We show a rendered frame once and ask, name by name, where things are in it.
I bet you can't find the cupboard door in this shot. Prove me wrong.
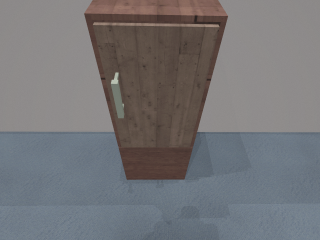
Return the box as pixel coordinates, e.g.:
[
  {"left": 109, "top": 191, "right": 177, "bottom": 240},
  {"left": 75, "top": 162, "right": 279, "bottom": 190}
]
[{"left": 93, "top": 22, "right": 220, "bottom": 148}]

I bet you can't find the handle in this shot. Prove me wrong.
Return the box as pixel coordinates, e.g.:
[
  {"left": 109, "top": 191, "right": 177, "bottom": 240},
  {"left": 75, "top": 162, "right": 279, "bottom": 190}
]
[{"left": 111, "top": 72, "right": 125, "bottom": 119}]

